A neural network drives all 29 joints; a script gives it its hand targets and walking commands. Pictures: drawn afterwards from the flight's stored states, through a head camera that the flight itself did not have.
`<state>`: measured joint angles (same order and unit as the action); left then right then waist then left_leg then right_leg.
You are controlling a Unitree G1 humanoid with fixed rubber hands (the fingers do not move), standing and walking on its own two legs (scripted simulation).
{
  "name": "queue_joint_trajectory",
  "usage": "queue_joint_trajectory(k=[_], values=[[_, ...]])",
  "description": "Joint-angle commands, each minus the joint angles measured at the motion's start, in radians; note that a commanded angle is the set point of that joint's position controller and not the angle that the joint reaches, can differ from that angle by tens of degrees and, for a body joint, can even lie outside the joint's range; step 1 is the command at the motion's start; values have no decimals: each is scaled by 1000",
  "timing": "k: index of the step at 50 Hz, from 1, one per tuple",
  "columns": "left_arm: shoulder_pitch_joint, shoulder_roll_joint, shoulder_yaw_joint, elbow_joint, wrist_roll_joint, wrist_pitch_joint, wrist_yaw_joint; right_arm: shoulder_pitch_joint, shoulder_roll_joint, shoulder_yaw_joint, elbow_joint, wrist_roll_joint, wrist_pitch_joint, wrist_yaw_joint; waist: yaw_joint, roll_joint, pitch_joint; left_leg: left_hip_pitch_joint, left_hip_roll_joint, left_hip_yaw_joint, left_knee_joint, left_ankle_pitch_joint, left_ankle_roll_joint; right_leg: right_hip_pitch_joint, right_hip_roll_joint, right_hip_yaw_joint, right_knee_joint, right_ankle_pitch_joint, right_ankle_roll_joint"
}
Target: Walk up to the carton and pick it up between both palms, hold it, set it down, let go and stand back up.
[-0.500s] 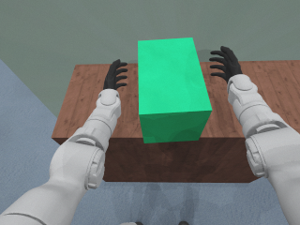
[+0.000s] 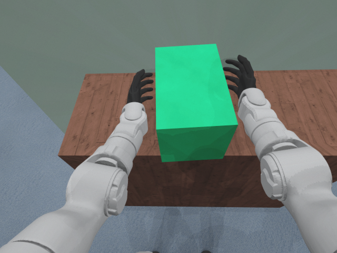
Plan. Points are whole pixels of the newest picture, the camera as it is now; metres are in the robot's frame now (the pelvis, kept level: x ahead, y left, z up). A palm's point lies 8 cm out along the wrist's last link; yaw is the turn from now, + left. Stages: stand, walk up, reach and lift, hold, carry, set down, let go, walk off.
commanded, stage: reach and lift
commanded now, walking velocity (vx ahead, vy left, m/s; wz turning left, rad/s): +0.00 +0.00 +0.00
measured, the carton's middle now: (188, 103) +0.48 +0.03 +0.02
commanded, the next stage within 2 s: none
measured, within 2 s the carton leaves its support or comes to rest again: neither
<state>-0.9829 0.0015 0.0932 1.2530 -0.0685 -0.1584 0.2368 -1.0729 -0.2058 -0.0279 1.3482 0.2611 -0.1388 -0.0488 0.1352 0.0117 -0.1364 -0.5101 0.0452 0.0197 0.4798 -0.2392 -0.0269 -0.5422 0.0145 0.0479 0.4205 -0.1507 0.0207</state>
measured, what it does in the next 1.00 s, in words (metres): stands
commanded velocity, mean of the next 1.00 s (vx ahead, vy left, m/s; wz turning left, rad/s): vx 0.00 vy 0.00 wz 0.00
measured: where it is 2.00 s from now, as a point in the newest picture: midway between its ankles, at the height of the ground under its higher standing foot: outside the picture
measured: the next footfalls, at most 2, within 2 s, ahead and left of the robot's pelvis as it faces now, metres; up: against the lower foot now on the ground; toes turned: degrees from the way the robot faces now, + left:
none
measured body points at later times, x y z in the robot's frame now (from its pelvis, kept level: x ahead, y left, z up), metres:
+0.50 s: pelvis +0.00 +0.00 +0.00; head +0.07 +0.00 +0.44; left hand +0.44 +0.15 +0.07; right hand +0.48 -0.11 +0.09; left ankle -0.02 +0.13 -0.74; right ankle +0.02 -0.13 -0.74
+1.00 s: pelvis +0.00 +0.00 +0.00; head +0.08 +0.00 +0.44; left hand +0.44 +0.15 +0.07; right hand +0.48 -0.11 +0.08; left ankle -0.02 +0.13 -0.74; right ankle +0.02 -0.13 -0.74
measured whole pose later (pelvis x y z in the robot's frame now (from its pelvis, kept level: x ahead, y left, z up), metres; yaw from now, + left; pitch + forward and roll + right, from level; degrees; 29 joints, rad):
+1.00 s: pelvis +0.00 +0.00 +0.00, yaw +0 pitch +15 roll -1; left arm -0.91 -0.12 0.52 1.02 0.34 -0.10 0.18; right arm -1.03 -0.06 -0.60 1.24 -0.32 -0.19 -0.02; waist 0.10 0.01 -0.12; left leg -0.51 0.05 0.02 0.48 -0.24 -0.03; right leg -0.54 0.01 0.05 0.42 -0.15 0.02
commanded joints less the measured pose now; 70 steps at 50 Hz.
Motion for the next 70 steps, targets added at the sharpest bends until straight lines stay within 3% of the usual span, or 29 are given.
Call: queue_joint_trajectory(k=[1, 6, 11, 15, 18, 21, 25, 30, 70], values=[[-374, -78, 139, -267, 151, -37, -10, -414, 84, -43, -148, -171, -19, -10, -15, -43, -686, 172, -33, 61, 74, 584, -85, 281, 73, -81, 18, 331, -52], [-380, -112, 178, -309, 204, -39, -21, -408, 137, -104, -191, -249, -16, -4, -16, -59, -678, 177, -37, 75, 58, 584, -76, 328, 69, -79, 17, 351, -47], [-393, -192, 233, -315, 281, -40, -58, -413, 255, -181, -211, -360, -23, 32, -15, -83, -657, 177, -41, 90, 32, 567, -61, 394, 59, -84, 13, 367, -44], [-432, -504, 286, -298, 431, -35, -155, -423, 654, -268, -214, -569, -34, 125, -26, -87, -609, 193, -50, 105, -2, 541, -46, 461, 49, -100, 2, 386, -42], [-373, -510, 329, -304, 505, -21, -178, -323, 686, -368, -172, -691, -46, 147, -48, -73, -568, 239, -50, 116, -19, 532, -43, 489, 42, -114, -4, 413, -37], [-349, -500, 361, -308, 537, -2, -181, -288, 702, -410, -158, -755, -55, 163, -38, -75, -542, 256, -47, 126, -30, 537, -32, 495, 38, -118, 1, 413, -31], [-338, -490, 383, -307, 551, 20, -174, -278, 700, -419, -160, -777, -59, 169, -29, -87, -518, 267, -41, 128, -35, 540, -17, 492, 40, -121, 3, 393, -26], [-341, -481, 389, -307, 545, 36, -169, -270, 696, -423, -152, -780, -49, 162, -42, -111, -509, 249, -43, 129, -40, 519, -9, 514, 42, -119, 9, 407, -21], [-344, -529, 373, -311, 524, 21, -170, -255, 748, -377, -150, -730, -52, 151, -47, -104, -548, 208, -40, 120, -55, 525, -9, 549, 45, -123, 28, 495, -13]])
